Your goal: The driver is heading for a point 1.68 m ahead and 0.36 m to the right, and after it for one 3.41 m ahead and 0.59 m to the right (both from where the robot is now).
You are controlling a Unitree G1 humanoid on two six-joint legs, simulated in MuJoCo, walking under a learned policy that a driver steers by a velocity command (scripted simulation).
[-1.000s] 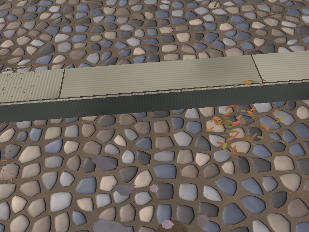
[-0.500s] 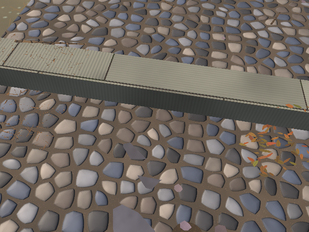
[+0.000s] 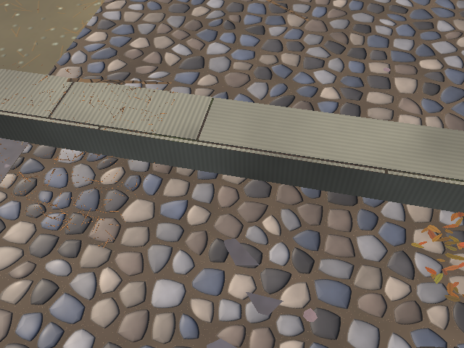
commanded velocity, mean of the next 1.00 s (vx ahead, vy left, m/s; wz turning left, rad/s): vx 0.48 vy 0.00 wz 0.00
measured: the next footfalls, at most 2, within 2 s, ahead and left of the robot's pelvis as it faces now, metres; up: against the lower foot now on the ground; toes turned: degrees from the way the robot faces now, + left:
left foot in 0.08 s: +0.19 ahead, +0.14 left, +0.00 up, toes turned +2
right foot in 0.62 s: +0.52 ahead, -0.07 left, +0.00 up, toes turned -3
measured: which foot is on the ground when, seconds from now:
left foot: up 0.00-0.06, down 0.08-0.62, up 0.64-1.00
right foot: down 0.00-0.08, up 0.10-0.60, down 0.62-1.00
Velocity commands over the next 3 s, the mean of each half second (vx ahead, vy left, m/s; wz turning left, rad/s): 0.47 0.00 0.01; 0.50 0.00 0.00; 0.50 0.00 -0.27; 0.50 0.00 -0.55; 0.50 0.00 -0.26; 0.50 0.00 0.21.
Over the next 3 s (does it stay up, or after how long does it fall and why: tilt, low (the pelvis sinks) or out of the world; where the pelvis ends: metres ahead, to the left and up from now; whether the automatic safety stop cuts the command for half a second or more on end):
stays up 1.61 -0.46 0.13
